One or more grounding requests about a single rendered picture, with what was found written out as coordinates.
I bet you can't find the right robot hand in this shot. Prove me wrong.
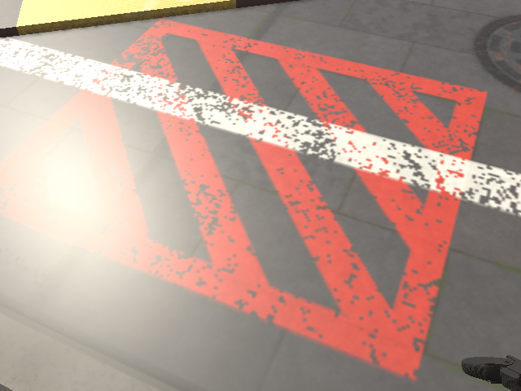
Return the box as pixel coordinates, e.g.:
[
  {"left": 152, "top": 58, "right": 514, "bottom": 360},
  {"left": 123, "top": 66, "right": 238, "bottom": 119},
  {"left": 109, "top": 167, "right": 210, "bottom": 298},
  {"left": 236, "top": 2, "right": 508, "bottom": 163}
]
[{"left": 462, "top": 355, "right": 521, "bottom": 391}]

